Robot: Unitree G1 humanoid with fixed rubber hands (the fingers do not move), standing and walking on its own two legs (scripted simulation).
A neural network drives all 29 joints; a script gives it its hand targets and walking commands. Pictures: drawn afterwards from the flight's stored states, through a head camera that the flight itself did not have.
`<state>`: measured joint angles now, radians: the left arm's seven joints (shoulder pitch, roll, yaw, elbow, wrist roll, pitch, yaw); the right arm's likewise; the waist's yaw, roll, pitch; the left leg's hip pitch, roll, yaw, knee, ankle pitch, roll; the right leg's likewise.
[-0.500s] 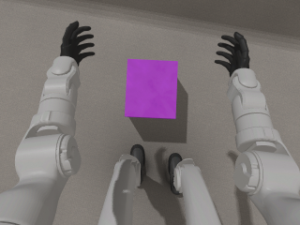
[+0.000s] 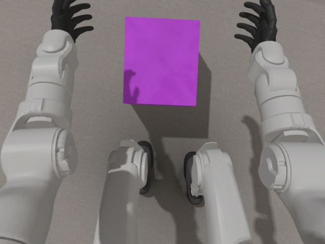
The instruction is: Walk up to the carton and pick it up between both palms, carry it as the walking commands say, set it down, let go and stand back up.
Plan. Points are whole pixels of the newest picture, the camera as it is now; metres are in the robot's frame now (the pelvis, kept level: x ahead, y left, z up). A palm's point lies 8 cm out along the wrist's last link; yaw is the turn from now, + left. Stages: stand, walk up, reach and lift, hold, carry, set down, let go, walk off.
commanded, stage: reach and lift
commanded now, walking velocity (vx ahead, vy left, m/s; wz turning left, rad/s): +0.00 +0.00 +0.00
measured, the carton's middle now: (160, 67) +0.52 +0.05 -0.41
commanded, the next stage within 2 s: none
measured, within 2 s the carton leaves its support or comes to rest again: neither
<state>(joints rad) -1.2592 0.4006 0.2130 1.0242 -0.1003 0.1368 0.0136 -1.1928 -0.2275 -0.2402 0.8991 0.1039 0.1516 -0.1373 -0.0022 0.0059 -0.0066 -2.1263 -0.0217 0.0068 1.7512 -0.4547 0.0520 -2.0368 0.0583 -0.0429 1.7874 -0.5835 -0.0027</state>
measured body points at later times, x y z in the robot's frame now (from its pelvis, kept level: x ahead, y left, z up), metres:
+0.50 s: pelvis -0.02 +0.00 -0.10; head +0.35 +0.03 +0.16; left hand +0.53 +0.23 -0.28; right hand +0.53 -0.15 -0.27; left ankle +0.11 +0.10 -0.45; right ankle +0.08 -0.11 -0.45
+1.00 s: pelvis -0.02 +0.00 -0.14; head +0.35 +0.02 +0.09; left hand +0.53 +0.23 -0.34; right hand +0.53 -0.15 -0.34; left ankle +0.11 +0.10 -0.45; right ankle +0.08 -0.11 -0.45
